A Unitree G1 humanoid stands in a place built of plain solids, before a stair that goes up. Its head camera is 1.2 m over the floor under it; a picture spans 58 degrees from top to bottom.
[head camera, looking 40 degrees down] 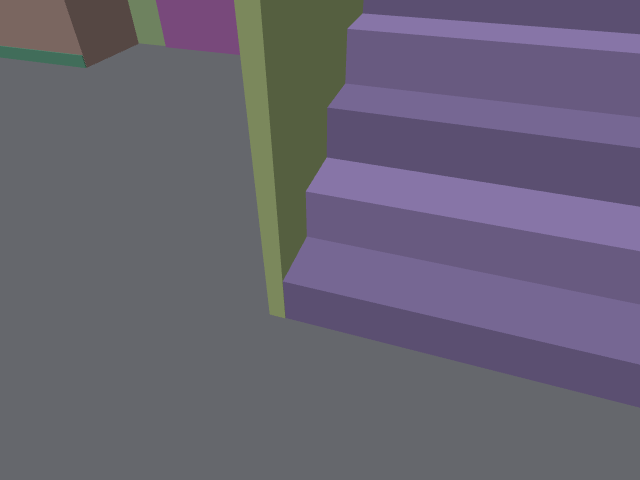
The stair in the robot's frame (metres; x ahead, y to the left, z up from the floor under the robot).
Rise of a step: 0.20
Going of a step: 0.24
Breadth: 1.20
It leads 18 degrees to the right of straight ahead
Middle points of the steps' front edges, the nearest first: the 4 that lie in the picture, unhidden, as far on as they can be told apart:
0.82 -0.45 0.18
1.05 -0.52 0.38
1.28 -0.60 0.58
1.51 -0.67 0.78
